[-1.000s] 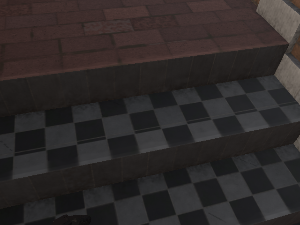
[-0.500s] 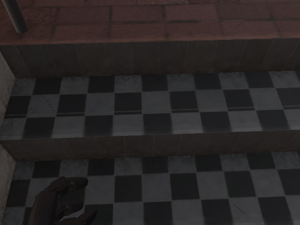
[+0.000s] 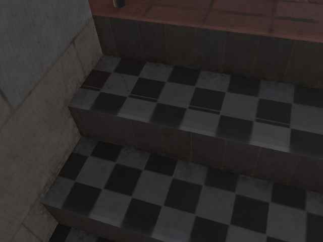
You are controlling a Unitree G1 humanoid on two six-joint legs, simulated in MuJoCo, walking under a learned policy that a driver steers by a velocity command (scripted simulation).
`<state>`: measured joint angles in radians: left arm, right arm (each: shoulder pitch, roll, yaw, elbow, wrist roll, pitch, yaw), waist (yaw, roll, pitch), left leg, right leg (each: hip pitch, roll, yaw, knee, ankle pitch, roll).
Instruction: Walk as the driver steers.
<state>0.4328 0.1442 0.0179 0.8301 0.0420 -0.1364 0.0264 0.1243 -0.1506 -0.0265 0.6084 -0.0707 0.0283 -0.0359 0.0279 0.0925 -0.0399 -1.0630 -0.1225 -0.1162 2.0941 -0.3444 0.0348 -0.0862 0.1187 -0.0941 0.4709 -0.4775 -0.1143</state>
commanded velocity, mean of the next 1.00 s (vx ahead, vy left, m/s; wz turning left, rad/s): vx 0.91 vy -0.01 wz -0.37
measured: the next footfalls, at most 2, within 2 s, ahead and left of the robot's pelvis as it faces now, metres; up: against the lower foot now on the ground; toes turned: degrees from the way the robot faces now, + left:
left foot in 0.14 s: +0.20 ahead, +0.08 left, +0.17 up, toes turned +5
right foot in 0.58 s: +0.46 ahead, -0.14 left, +0.34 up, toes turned -4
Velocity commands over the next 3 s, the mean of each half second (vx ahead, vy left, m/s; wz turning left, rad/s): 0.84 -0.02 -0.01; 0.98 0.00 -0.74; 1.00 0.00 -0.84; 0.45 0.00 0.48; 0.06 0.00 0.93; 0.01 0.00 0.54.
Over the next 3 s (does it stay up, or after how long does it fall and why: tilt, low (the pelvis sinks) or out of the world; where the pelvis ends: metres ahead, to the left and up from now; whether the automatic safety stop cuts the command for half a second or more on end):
stays up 1.43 -0.60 0.70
